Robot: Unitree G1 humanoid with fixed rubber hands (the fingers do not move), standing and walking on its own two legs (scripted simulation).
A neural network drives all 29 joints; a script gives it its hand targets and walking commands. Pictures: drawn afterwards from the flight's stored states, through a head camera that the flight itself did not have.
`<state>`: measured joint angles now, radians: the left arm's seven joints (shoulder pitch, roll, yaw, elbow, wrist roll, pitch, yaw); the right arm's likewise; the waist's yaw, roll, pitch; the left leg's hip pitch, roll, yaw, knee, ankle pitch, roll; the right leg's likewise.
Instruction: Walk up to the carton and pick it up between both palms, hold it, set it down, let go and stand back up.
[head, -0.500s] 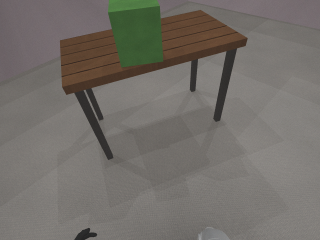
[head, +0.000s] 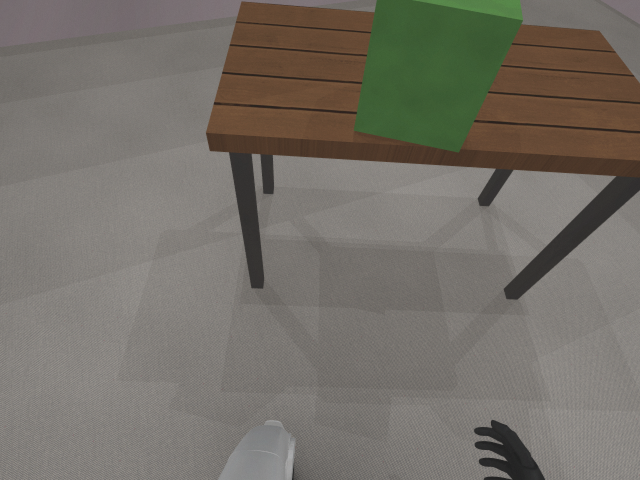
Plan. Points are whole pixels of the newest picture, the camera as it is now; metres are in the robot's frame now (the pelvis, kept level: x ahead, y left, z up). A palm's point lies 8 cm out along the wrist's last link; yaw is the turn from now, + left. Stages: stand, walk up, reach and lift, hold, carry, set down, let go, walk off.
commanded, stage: walk up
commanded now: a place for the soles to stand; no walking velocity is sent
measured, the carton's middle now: (428, 54) +0.80 -0.10 +0.08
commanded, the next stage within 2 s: none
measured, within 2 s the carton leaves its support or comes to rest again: neither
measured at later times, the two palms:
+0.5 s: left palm (244, 363) +0.25 +0.15 -0.09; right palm (606, 446) +0.20 -0.38 -0.12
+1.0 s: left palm (273, 384) +0.24 +0.10 -0.13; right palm (560, 283) +0.43 -0.34 -0.08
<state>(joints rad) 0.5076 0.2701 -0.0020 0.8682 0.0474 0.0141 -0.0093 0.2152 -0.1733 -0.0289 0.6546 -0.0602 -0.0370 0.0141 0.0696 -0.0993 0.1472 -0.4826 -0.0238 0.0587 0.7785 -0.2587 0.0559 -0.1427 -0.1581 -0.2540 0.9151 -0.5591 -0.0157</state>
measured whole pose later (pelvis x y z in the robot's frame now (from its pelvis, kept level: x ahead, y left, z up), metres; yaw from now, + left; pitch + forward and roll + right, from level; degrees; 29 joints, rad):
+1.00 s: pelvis +0.27 -0.14 +0.01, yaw +11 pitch -3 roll +0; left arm 0.39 0.25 -0.01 0.78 0.01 0.03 -0.01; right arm 0.22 -0.18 0.00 0.70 -0.01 0.00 -0.02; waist 0.03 -0.07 0.12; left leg -0.39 0.00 0.00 0.70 -0.27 0.02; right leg -0.27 -0.04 -0.10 0.78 -0.52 -0.01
